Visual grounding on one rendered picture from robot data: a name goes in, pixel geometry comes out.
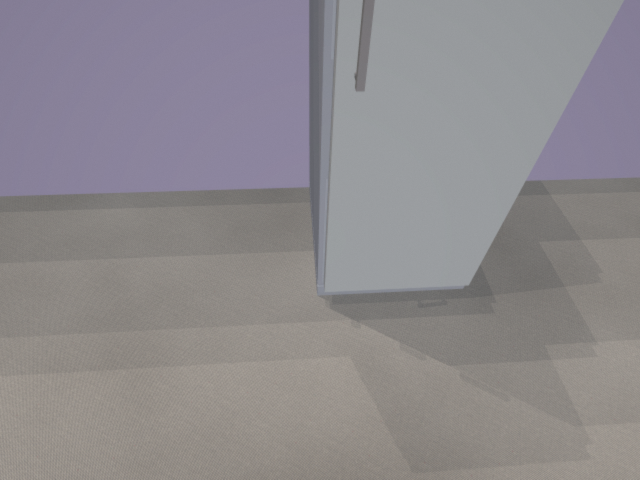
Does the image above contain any fridge door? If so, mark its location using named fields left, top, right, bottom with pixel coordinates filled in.
left=324, top=0, right=624, bottom=292

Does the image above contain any handle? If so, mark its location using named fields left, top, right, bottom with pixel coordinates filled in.
left=355, top=0, right=375, bottom=92

